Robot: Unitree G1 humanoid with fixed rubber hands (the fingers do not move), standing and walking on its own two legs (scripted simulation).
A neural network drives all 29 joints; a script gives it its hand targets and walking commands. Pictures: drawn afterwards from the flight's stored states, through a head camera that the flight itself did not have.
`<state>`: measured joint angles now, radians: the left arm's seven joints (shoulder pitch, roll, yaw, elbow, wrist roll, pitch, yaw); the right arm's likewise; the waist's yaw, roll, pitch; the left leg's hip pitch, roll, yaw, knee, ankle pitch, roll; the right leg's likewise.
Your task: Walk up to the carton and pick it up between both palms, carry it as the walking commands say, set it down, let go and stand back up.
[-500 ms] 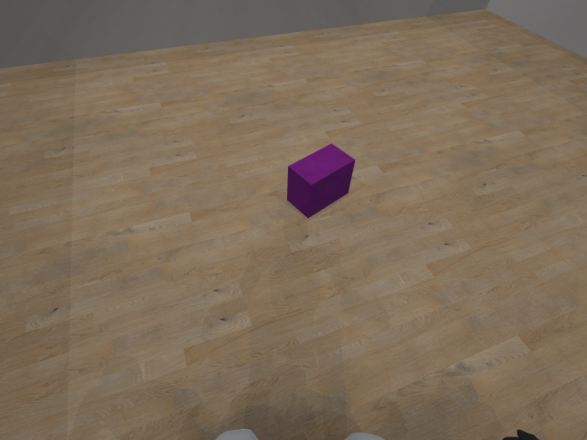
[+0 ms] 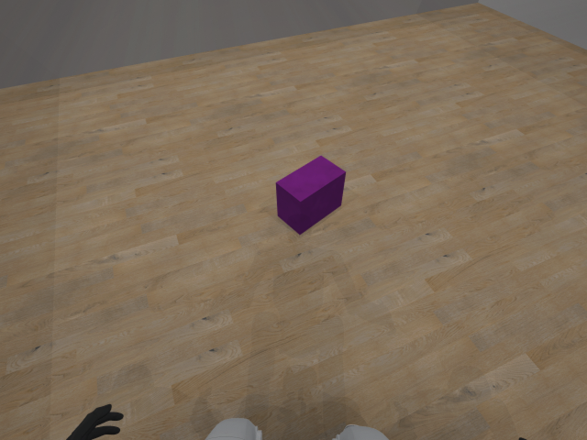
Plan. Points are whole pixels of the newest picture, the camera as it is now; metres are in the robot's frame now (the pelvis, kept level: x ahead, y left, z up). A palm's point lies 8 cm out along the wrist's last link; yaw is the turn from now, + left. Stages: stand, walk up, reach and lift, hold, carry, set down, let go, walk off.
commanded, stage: walk up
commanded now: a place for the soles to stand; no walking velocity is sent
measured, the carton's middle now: (310, 194) +1.17 -0.05 -0.63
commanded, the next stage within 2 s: none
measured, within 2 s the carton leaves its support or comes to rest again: neither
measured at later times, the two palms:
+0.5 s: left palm (103, 368) +0.23 +0.31 -0.08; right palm out of the picture +0.15 -0.33 -0.09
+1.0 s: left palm (96, 350) +0.27 +0.34 -0.10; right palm (496, 349) +0.26 -0.30 -0.07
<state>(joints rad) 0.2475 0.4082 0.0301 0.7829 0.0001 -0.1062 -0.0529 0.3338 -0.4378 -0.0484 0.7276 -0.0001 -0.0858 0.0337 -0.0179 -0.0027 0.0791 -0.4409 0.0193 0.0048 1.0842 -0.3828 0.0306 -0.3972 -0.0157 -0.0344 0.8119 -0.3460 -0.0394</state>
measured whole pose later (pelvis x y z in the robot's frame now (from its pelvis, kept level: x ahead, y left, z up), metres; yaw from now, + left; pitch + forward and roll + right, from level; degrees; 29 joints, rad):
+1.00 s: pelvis +0.19 +0.03 +0.00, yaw +1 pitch -1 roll -1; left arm 0.27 0.43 0.03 0.81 0.00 -0.06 -0.05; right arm 0.37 -0.44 -0.05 0.73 0.00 -0.12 0.00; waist 0.00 -0.02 0.06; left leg -0.40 0.01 0.01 0.86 -0.44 0.03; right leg -0.56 -0.02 -0.05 1.06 -0.44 -0.04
